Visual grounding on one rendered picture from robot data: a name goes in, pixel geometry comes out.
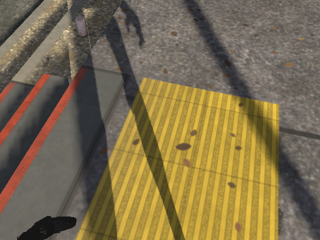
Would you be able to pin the robot left hand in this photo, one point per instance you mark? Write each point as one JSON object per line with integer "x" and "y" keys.
{"x": 48, "y": 226}

